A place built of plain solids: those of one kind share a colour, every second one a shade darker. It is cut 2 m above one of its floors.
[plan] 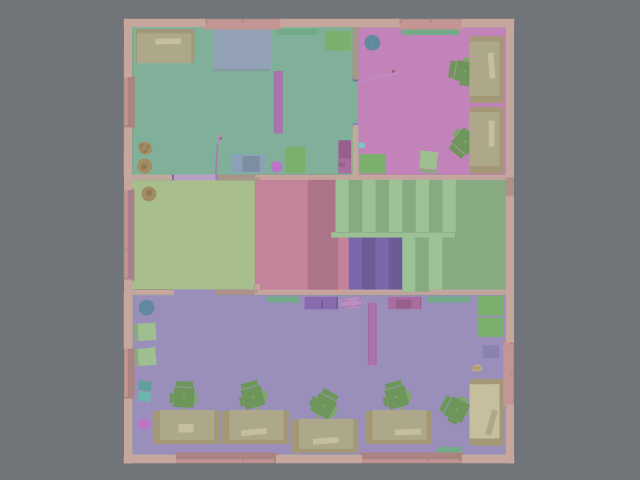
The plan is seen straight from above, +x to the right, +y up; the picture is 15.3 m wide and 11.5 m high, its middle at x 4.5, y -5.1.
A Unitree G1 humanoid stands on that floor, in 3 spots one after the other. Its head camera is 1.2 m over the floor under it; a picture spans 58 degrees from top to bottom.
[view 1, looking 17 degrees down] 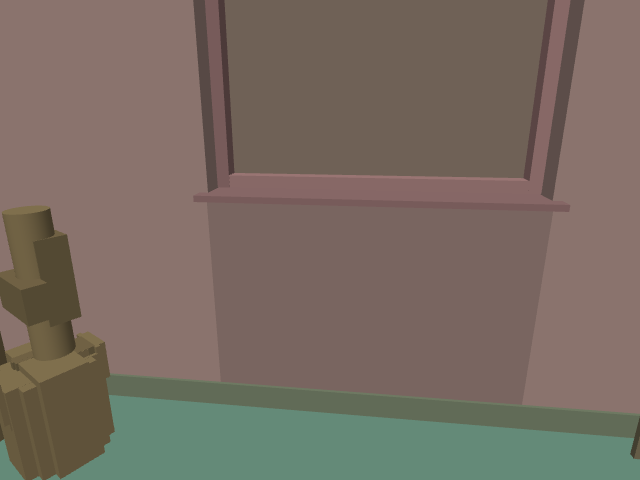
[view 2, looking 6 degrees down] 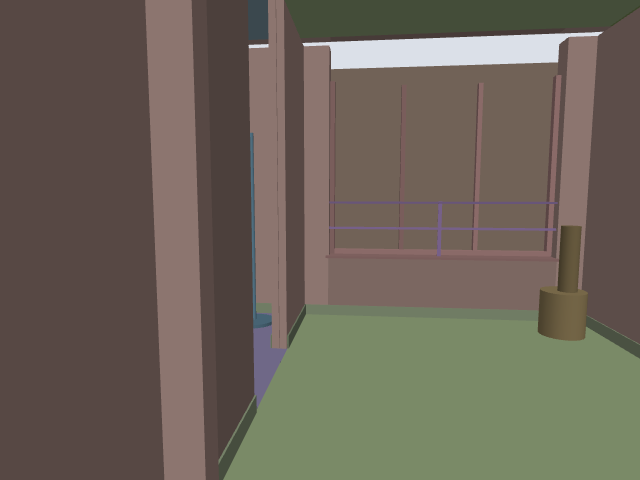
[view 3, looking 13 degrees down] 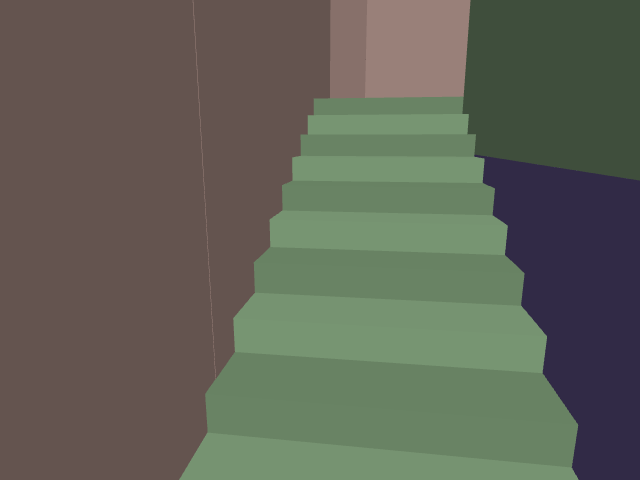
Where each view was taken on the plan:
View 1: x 1.50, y -1.80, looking -173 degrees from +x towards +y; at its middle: wall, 1.58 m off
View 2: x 4.24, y -5.69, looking -174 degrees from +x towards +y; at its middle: wall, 4.29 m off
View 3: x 3.87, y -4.26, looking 8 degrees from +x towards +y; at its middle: stair_raked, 2.37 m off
